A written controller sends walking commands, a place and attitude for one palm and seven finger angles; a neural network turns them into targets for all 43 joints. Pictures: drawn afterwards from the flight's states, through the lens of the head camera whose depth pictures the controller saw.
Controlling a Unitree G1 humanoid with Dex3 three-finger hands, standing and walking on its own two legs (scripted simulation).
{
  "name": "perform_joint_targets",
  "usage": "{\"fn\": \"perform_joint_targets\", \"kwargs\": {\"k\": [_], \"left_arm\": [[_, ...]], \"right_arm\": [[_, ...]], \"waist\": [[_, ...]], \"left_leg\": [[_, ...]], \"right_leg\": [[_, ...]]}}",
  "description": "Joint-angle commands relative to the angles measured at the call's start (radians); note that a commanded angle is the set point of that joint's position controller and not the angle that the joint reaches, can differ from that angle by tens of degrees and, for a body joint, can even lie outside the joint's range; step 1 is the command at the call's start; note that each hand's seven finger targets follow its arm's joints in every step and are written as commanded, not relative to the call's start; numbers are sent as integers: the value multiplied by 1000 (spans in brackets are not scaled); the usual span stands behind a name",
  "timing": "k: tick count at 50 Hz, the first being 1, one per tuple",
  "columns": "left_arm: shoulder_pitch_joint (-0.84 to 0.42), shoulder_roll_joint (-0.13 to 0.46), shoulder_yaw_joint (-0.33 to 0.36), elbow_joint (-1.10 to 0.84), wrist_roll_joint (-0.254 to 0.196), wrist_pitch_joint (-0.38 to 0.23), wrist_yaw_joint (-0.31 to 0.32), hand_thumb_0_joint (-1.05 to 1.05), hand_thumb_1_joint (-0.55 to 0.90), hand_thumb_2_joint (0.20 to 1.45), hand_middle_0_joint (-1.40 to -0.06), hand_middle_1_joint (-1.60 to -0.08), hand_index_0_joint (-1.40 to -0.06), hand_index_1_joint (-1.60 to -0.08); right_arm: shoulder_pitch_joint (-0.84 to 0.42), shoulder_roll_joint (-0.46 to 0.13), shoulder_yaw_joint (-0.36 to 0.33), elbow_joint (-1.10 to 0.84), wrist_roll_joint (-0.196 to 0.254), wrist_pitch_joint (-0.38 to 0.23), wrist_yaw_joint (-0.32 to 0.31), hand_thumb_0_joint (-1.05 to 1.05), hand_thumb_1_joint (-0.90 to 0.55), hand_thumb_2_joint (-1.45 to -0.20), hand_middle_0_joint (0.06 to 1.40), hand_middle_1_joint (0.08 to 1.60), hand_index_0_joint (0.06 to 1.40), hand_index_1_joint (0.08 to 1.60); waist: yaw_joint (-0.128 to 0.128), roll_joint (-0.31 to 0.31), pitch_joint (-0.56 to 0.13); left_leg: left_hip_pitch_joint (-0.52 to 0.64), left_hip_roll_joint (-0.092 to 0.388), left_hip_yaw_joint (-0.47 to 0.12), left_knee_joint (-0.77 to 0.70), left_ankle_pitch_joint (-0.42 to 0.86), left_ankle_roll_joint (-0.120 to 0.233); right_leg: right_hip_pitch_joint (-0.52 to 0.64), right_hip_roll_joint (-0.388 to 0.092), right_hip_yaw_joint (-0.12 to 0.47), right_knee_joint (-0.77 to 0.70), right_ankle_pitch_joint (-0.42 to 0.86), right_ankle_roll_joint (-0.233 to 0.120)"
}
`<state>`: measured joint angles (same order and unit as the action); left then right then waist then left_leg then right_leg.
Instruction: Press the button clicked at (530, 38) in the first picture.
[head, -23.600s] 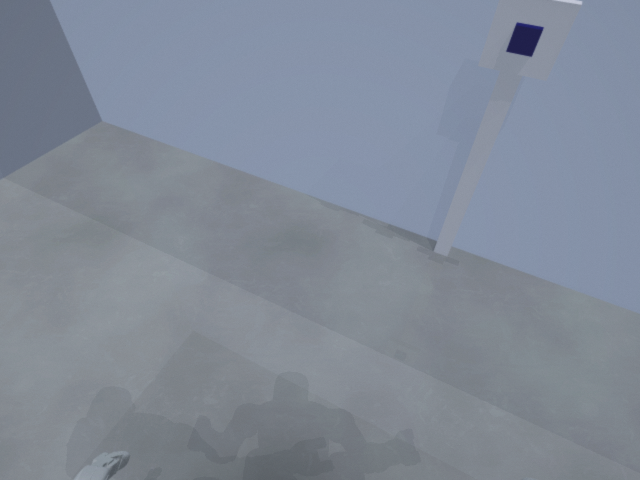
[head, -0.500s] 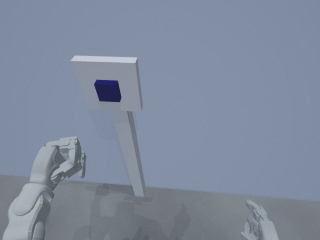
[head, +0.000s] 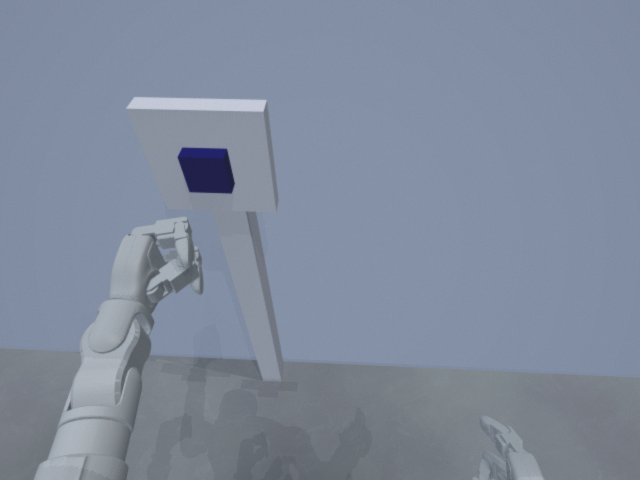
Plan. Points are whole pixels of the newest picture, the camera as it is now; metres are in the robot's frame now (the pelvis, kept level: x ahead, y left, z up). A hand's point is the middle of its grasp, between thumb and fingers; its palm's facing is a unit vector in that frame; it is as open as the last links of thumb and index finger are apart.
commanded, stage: aim a knuckle at the button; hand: left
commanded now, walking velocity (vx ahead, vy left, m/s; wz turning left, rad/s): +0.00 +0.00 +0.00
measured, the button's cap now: (208, 169) +0.50 +0.18 +0.13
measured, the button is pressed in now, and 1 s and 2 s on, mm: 0 0 9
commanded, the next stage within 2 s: press the button with the knuckle in 1.08 s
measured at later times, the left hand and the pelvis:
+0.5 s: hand (230, 232) +0.41 +0.14 +0.09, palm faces -0.01 -1.00 -0.03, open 3.1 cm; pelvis +0.01 +0.00 +0.00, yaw -2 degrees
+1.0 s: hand (230, 236) +0.40 +0.14 +0.10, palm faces +0.00 -1.00 -0.02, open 3.1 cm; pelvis +0.00 -0.01 +0.00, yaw -1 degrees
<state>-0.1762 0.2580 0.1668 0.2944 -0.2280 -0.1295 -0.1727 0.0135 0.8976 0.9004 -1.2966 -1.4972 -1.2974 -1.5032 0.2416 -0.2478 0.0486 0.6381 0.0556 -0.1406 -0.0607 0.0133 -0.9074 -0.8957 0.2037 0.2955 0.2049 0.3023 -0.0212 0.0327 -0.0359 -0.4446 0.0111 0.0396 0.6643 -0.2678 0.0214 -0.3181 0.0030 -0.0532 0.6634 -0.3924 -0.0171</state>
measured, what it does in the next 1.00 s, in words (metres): stands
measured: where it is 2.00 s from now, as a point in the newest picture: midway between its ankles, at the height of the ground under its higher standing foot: outside the picture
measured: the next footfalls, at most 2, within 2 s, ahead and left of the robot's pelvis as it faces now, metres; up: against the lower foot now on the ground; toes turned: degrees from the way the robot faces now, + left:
none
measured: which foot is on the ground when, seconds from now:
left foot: down 0.00-1.00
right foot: down 0.00-1.00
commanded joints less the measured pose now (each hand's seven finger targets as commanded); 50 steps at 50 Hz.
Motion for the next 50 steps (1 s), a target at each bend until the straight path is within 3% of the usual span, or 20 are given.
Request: {"fn": "perform_joint_targets", "kwargs": {"k": [1,9,10,13,15,17,21,23,25,27,30,32,35,38,40,42,44,46,47,50], "left_arm": [[-350,140,41,-81,-8,-45,6,0,900,900,-1300,-1500,-1300,-1500],[-573,170,57,-33,20,-133,61,0,900,900,-1300,-1500,-1300,-1500],[-579,172,53,-11,26,-141,66,0,900,900,-1300,-1500,-1300,-1500],[-638,148,32,51,37,-150,73,0,900,900,-1300,-1500,-1300,-1500],[-609,168,55,125,44,-144,75,0,900,900,-1300,-1500,-1300,-1500],[-665,168,51,181,46,-139,72,0,900,900,-1300,-1500,-1300,-1500],[-594,181,83,162,41,-153,65,0,900,900,-1300,-1500,-1300,-1500],[-562,170,81,87,34,-171,63,0,900,900,-1300,-1500,-1300,-1500],[-523,188,100,74,31,-183,66,0,900,900,-1300,-1500,-1300,-1500],[-499,198,108,43,32,-188,67,0,900,900,-1300,-1500,-1300,-1500],[-545,158,58,53,34,-178,63,0,900,900,-1300,-1500,-1300,-1500],[-564,156,52,47,33,-172,59,0,900,900,-1300,-1500,-1300,-1500],[-605,126,20,34,26,-173,53,0,900,900,-1300,-1500,-1300,-1500],[-633,142,28,37,27,-181,52,0,900,900,-1300,-1500,-1300,-1500],[-648,145,26,50,28,-184,56,0,900,900,-1300,-1500,-1300,-1500],[-614,167,56,97,28,-178,61,0,900,900,-1300,-1500,-1300,-1500],[-664,131,17,111,32,-171,61,0,900,900,-1300,-1500,-1300,-1500],[-645,159,46,170,35,-160,65,0,900,900,-1300,-1500,-1300,-1500],[-641,173,60,167,35,-158,65,0,900,900,-1300,-1500,-1300,-1500],[-607,198,86,161,31,-159,60,0,900,900,-1300,-1500,-1300,-1500]], "right_arm": [[-52,-139,-63,-139,1,-23,-7,0,-900,-900,200,300,200,300],[-8,-137,-70,-118,-9,4,6,0,-900,-900,200,300,200,300],[-1,-141,-70,-114,-12,10,8,0,-900,-900,200,300,200,300],[16,-139,-75,-103,-11,23,14,0,-900,-900,200,300,200,300],[33,-147,-78,-98,-14,35,18,0,-900,-900,200,300,200,300],[44,-149,-79,-92,-11,51,19,0,-900,-900,200,300,200,300],[57,-150,-89,-117,-14,63,29,0,-900,-900,200,300,200,300],[54,-144,-92,-137,-15,65,35,0,-900,-900,200,300,200,300],[57,-144,-92,-140,-16,70,37,0,-900,-900,200,300,200,300],[52,-142,-94,-146,-12,75,37,0,-900,-900,200,300,200,300],[42,-141,-90,-140,-6,82,32,0,-900,-900,200,300,200,300],[36,-140,-90,-138,-3,82,29,0,-900,-900,200,300,200,300],[31,-138,-88,-133,-2,79,23,0,-900,-900,200,300,200,300],[25,-138,-87,-125,-3,74,18,0,-900,-900,200,300,200,300],[25,-138,-83,-122,-5,74,18,0,-900,-900,200,300,200,300],[21,-140,-82,-124,-4,78,17,0,-900,-900,200,300,200,300],[14,-136,-77,-125,-1,78,19,0,-900,-900,200,300,200,300],[17,-142,-77,-125,-2,83,19,0,-900,-900,200,300,200,300],[17,-142,-77,-130,-3,86,19,0,-900,-900,200,300,200,300],[19,-142,-73,-146,-7,91,21,0,-900,-900,200,300,200,300]], "waist": [[-13,-47,-197],[-26,-7,-274],[-29,-34,-273],[-39,16,-284],[-32,-25,-289],[-45,-46,-273],[-10,-29,-355],[2,8,-394],[0,-46,-369],[0,-45,-346],[-36,-65,-254],[-36,-17,-249],[-50,-41,-264],[-41,2,-297],[-47,-24,-300],[-32,-48,-294],[-46,-37,-275],[-39,-63,-253],[-29,-39,-266],[-15,-53,-299]], "left_leg": [[216,-1,-62,-76,85,8],[254,3,-65,-52,136,5],[239,4,-66,-48,130,9],[249,2,-59,-37,143,6],[219,1,-59,-31,155,8],[195,-1,-55,-27,146,8],[223,-1,-51,-17,225,7],[245,-3,-40,-11,272,8],[219,-2,-36,-9,280,15],[205,-3,-27,-15,272,16],[179,-3,-22,-20,193,22],[196,-5,-25,-23,168,21],[211,-4,-31,-21,146,23],[238,-6,-40,-19,157,18],[233,-5,-43,-16,150,21],[212,-7,-42,-22,140,19],[207,-9,-42,-23,119,19],[179,-9,-42,-24,102,20],[179,-13,-36,-23,108,20],[168,-16,-33,-21,134,23]], "right_leg": [[-115,15,18,-125,198,7],[-125,22,21,-92,237,1],[-126,25,21,-91,230,3],[-148,23,25,-82,251,1],[-131,25,25,-78,271,1],[-142,23,26,-76,279,4],[-96,25,26,-56,357,-2],[-70,26,31,-49,414,-1],[-47,30,33,-52,445,2],[-42,29,38,-53,460,6],[-93,31,40,-80,389,13],[-117,30,42,-85,352,10],[-126,30,41,-94,318,11],[-128,28,40,-85,318,6],[-127,28,41,-86,308,8],[-115,25,42,-86,308,9],[-134,23,41,-89,289,10],[-133,21,44,-93,275,11],[-122,19,49,-92,286,11],[-77,17,54,-86,328,10]]}}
